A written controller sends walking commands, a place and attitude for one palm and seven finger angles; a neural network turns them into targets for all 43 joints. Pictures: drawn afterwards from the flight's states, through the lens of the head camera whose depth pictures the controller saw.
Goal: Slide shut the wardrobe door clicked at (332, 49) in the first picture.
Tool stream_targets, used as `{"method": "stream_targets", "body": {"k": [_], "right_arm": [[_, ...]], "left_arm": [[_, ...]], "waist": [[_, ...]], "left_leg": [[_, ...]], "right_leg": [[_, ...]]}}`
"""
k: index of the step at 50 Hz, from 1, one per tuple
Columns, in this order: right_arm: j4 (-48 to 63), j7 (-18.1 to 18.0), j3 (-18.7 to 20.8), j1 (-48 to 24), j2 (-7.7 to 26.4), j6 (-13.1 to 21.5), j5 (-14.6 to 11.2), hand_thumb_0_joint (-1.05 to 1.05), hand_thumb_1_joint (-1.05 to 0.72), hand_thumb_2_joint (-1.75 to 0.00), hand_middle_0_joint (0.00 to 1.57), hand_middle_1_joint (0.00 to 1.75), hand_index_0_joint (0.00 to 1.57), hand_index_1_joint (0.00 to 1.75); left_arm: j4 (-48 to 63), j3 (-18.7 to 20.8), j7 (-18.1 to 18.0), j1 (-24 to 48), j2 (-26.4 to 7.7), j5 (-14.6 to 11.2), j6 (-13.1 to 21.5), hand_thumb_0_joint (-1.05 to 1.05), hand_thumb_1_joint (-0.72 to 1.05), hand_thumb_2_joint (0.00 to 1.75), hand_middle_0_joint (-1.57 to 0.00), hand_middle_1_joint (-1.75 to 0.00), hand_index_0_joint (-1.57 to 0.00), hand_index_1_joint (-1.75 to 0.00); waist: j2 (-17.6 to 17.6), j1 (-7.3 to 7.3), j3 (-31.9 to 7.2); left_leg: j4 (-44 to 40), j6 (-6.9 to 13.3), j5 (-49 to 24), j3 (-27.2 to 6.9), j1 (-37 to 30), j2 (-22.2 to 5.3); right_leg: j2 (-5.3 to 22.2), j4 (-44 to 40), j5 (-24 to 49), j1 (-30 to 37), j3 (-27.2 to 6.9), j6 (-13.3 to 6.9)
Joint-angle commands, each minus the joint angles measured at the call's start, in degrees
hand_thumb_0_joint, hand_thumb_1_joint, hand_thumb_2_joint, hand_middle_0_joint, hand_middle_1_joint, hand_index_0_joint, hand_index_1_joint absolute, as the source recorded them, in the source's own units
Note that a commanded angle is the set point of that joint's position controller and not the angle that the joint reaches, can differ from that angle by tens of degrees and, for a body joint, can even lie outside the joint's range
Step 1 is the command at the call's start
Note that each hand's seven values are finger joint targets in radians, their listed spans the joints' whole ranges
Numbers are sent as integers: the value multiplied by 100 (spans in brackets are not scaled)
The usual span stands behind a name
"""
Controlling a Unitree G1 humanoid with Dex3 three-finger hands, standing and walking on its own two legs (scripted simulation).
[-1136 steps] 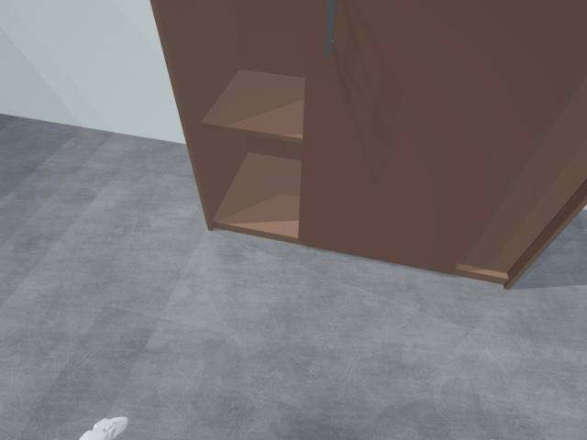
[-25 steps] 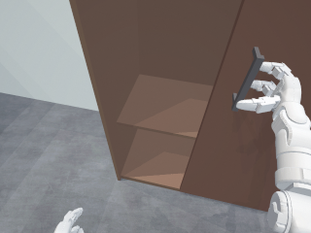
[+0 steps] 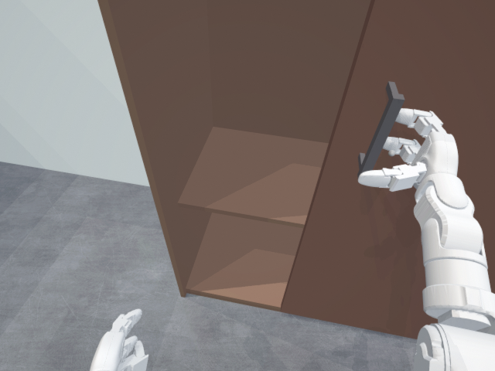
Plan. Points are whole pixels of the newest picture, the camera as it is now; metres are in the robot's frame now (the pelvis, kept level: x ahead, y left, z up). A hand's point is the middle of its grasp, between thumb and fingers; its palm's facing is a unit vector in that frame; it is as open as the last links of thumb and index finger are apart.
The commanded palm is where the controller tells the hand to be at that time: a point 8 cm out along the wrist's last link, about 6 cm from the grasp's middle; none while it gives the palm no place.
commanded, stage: slide the fingers in behind the handle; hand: right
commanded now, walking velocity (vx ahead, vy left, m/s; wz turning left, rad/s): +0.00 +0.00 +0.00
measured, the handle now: (376, 134) +0.47 -0.19 +0.18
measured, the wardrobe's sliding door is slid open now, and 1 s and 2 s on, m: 0.40 0.40 0.40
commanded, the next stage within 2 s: grip the handle and tug to test in 1.18 s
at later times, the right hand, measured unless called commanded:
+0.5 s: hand (368, 149) +0.41 -0.16 +0.19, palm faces +0.16 +0.99 +0.00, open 14.0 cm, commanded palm +0.38 -0.21 +0.18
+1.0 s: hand (362, 148) +0.42 -0.15 +0.18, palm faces +0.18 +0.98 -0.01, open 14.0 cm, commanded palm +0.38 -0.20 +0.18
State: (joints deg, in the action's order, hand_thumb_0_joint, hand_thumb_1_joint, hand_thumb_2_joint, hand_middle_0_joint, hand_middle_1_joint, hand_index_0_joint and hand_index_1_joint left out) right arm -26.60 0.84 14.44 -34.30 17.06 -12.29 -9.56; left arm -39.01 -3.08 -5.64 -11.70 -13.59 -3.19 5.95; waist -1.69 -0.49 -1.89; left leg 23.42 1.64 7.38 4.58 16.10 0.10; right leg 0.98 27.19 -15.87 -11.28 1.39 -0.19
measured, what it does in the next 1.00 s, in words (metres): stands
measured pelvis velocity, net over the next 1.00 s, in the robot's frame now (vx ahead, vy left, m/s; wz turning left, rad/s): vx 0.00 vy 0.01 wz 0.01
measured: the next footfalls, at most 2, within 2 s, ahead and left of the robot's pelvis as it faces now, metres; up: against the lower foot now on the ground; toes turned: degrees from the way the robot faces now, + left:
none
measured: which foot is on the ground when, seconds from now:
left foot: down 0.00-1.00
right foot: down 0.00-1.00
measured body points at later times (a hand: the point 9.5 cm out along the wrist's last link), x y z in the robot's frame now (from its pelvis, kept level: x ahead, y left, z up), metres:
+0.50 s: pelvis +0.00 +0.00 +0.00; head -0.01 +0.02 +0.45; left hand +0.16 +0.24 -0.10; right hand +0.40 -0.21 +0.19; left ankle +0.06 +0.10 -0.74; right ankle -0.02 -0.12 -0.74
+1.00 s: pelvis +0.00 +0.01 +0.00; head -0.01 +0.02 +0.45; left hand +0.16 +0.24 -0.10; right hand +0.40 -0.21 +0.19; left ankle +0.06 +0.10 -0.74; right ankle -0.02 -0.12 -0.74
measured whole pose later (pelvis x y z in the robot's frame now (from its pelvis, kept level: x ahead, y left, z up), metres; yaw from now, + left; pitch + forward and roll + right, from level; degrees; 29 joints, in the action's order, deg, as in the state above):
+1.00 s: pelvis +0.00 +0.01 +0.00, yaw +0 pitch -1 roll +0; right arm -26.2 -4.9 11.0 -35.4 12.6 -13.5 -8.1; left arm -40.4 -2.6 -5.8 -11.5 -13.2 -2.5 4.2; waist -1.9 -0.2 -1.4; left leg 21.8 2.0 6.8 4.3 14.3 0.6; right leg 1.3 24.9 -15.0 -9.0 1.6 0.2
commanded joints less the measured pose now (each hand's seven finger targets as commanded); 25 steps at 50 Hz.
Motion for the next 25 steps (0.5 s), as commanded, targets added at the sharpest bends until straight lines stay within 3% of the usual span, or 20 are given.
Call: {"method": "stream_targets", "body": {"k": [1, 2, 4, 5, 7, 9, 12, 13, 14, 17, 21, 25], "right_arm": [[1354, -3, 96, -2567, 1019, 383, -6, 0, 50, -30, 30, 120, 30, 120], [1469, 7, -2, -2617, 914, 378, -5, 0, 50, -30, 30, 120, 30, 120], [1585, -37, 119, -2492, 1031, 359, 4, 0, 50, -30, 30, 120, 30, 120], [1739, -42, -60, -2593, 838, 366, -1, 0, 50, -30, 30, 120, 30, 120], [1685, -76, -41, -2374, 750, 320, -24, 0, 50, -30, 30, 120, 30, 120], [1571, -140, 130, -2423, 955, 256, -16, 0, 50, -30, 30, 120, 30, 120], [1572, -225, 80, -2525, 902, 164, 36, 0, 50, -30, 30, 120, 30, 120], [1708, -247, -102, -2731, 739, 186, 66, 0, 50, -30, 30, 120, 30, 120], [1786, -281, -64, -2681, 764, 206, 85, 0, 50, -30, 30, 120, 30, 120], [1780, -303, -222, -2687, 563, 268, 78, 0, 50, -30, 30, 120, 30, 120], [1567, -335, -71, -2591, 674, 244, 55, 0, 50, -30, 30, 120, 30, 120], [1573, -425, -179, -2626, 549, 175, 111, 0, 50, -30, 30, 120, 30, 120]], "left_arm": [[802, 280, -60, 458, -695, 3, 232, 0, 90, 90, -20, -30, -20, -30], [826, 276, -50, 488, -682, 10, 232, 0, 90, 90, -20, -30, -20, -30], [831, 280, -51, 512, -690, 23, 205, 0, 90, 90, -20, -30, -20, -30], [862, 274, -41, 522, -658, 17, 210, 0, 90, 90, -20, -30, -20, -30], [855, 278, -30, 538, -656, 14, 211, 0, 90, 90, -20, -30, -20, -30], [788, 275, -60, 567, -695, 31, 159, 0, 90, 90, -20, -30, -20, -30], [797, 249, -72, 630, -652, 26, 117, 0, 90, 90, -20, -30, -20, -30], [816, 239, -65, 643, -633, 33, 132, 0, 90, 90, -20, -30, -20, -30], [819, 256, -61, 659, -626, 44, 138, 0, 90, 90, -20, -30, -20, -30], [796, 260, -61, 613, -614, 50, 153, 0, 90, 90, -20, -30, -20, -30], [723, 277, -75, 592, -639, 60, 139, 0, 90, 90, -20, -30, -20, -30], [747, 258, -60, 644, -617, 64, 103, 0, 90, 90, -20, -30, -20, -30]], "waist": [[115, 47, -1516], [-43, 43, -1588], [-58, -20, -1685], [-82, 23, -1708], [124, -20, -1632], [324, -5, -1502], [192, 5, -1379], [75, 50, -1415], [-22, -21, -1506], [67, 24, -1634], [270, 8, -1620], [178, -8, -1519]], "left_leg": [[-211, 17, -546, -350, -1146, 44], [-208, 19, -577, -376, -1149, 35], [-174, 36, -773, -373, -1254, 43], [-156, 28, -858, -325, -1248, 45], [-147, 27, -885, -293, -1230, 66], [-218, 2, -726, -354, -1234, 51], [-278, -8, -453, -349, -1179, 27], [-281, 1, -454, -345, -1151, 30], [-263, 28, -517, -360, -1192, 37], [-233, 20, -683, -322, -1249, 59], [-271, -2, -672, -337, -1312, 52], [-305, 1, -606, -330, -1295, 31]], "right_leg": [[-79, -438, 1082, -87, -211, -49], [-93, -429, 1089, -46, -193, -43], [-94, -409, 1280, 25, -186, -39], [-101, -418, 1359, 69, -197, -26], [-89, -425, 1384, 46, -212, -22], [-85, -431, 1221, -34, -193, -56], [-98, -491, 1023, -106, -179, -53], [-106, -503, 1041, -41, -192, -42], [-102, -485, 1135, 35, -188, -34], [-104, -477, 1249, 118, -197, -25], [-99, -497, 1212, 63, -182, -37], [-94, -552, 1185, 24, -161, -36]]}}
